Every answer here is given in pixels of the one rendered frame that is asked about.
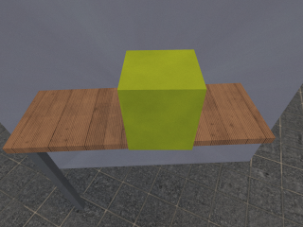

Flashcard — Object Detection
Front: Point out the table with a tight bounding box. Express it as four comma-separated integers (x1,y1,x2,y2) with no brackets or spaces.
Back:
2,82,276,210

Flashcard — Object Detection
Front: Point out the carton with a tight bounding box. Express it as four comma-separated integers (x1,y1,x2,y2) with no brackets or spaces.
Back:
117,49,207,150

